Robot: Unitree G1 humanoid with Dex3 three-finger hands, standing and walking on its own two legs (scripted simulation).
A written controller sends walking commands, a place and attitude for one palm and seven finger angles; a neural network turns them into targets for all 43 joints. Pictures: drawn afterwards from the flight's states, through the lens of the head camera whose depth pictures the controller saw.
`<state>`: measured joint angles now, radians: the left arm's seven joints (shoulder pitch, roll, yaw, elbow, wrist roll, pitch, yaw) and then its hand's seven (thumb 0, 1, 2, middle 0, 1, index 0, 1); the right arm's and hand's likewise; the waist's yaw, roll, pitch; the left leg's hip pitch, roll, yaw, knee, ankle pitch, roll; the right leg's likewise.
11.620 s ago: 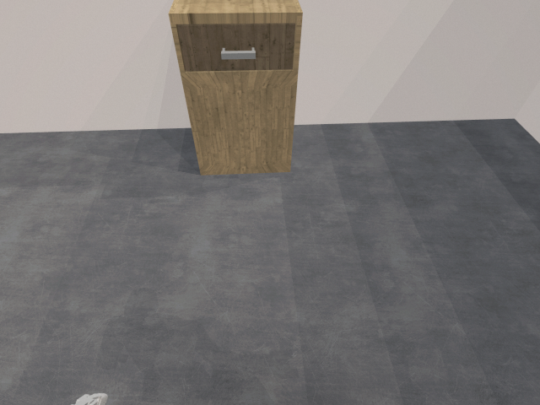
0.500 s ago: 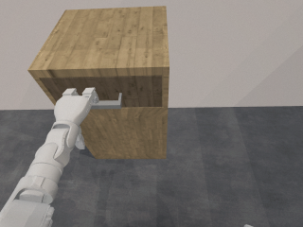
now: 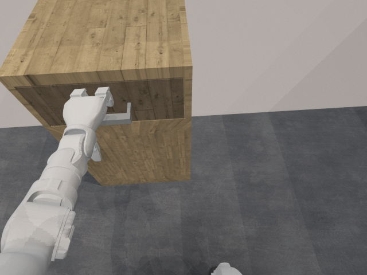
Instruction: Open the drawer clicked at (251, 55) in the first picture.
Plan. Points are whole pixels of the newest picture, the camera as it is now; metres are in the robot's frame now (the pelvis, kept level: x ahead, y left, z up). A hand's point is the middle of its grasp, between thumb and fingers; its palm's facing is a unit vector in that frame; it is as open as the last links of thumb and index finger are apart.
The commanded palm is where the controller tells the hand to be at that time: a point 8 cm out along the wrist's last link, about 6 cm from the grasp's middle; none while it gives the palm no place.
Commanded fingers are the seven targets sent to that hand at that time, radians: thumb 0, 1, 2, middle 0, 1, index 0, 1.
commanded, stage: move the hooked fingers above the handle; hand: left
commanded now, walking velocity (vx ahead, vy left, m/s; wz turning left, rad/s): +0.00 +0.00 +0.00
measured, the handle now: (109, 113) +0.56 +0.21 -0.06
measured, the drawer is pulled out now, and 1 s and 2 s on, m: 0.00 0.00 0.00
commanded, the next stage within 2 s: lower the fingers behind the handle in 1.02 s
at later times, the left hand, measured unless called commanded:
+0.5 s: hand (109, 115) +0.50 +0.19 +0.00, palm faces -0.06 -0.02 -1.00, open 13.9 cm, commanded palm +0.49 +0.20 +0.05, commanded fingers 0.00 -0.50 0.30 -0.30 -1.20 -0.30 -1.20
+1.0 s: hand (103, 118) +0.50 +0.20 -0.01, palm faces -0.07 -0.03 -1.00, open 13.9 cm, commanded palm +0.48 +0.20 +0.05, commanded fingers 0.00 -0.50 0.30 -0.30 -1.20 -0.30 -1.20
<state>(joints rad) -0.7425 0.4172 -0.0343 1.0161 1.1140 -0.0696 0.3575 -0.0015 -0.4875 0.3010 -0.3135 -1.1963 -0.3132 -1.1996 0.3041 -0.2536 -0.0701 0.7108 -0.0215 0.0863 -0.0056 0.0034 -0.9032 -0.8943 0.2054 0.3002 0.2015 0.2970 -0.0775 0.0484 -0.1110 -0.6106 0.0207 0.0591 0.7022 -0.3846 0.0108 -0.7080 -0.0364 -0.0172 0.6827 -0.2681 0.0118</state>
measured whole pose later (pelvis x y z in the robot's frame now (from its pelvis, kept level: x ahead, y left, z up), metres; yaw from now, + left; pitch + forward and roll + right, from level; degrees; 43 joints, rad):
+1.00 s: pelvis +0.01 +0.00 -0.01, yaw +0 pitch +22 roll -1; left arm -0.85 0.44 -0.03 1.11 1.11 -0.06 0.38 0.00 -0.49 0.30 -0.31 -1.20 -0.31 -1.20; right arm 0.32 -0.27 -0.07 0.73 -0.04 0.10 0.01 0.00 -0.90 -0.89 0.21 0.30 0.20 0.30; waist -0.12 0.06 -0.14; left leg -0.75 0.03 0.04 0.81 -0.44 0.01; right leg -0.83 -0.03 -0.04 0.76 -0.31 0.01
